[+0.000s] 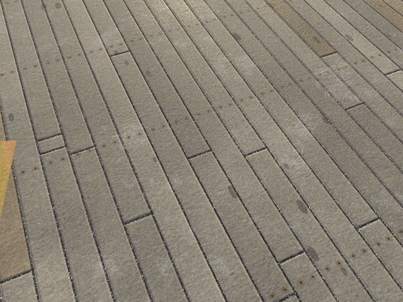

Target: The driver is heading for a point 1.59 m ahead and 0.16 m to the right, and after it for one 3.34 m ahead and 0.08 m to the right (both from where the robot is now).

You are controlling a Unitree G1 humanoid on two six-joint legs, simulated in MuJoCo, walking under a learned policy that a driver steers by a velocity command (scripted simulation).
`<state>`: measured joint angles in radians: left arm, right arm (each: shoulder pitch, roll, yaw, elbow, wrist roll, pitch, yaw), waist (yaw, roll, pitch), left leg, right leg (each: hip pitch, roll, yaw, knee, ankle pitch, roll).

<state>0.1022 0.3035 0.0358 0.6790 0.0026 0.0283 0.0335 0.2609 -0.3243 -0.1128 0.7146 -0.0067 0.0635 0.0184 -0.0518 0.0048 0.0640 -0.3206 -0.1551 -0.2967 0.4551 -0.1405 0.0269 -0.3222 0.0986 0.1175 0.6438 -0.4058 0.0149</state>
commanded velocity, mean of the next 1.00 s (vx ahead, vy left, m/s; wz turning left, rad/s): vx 0.42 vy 0.00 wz -0.24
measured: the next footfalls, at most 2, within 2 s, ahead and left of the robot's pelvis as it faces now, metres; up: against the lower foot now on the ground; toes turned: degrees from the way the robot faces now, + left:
right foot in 0.04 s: +0.04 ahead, -0.10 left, +0.00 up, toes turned +10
left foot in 0.40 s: +0.01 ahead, +0.11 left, +0.00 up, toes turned +2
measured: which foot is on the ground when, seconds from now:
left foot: down 0.00-0.04, up 0.06-0.38, down 0.40-0.92, up 0.94-1.00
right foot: up 0.00-0.02, down 0.04-0.40, up 0.42-0.88, down 0.90-1.00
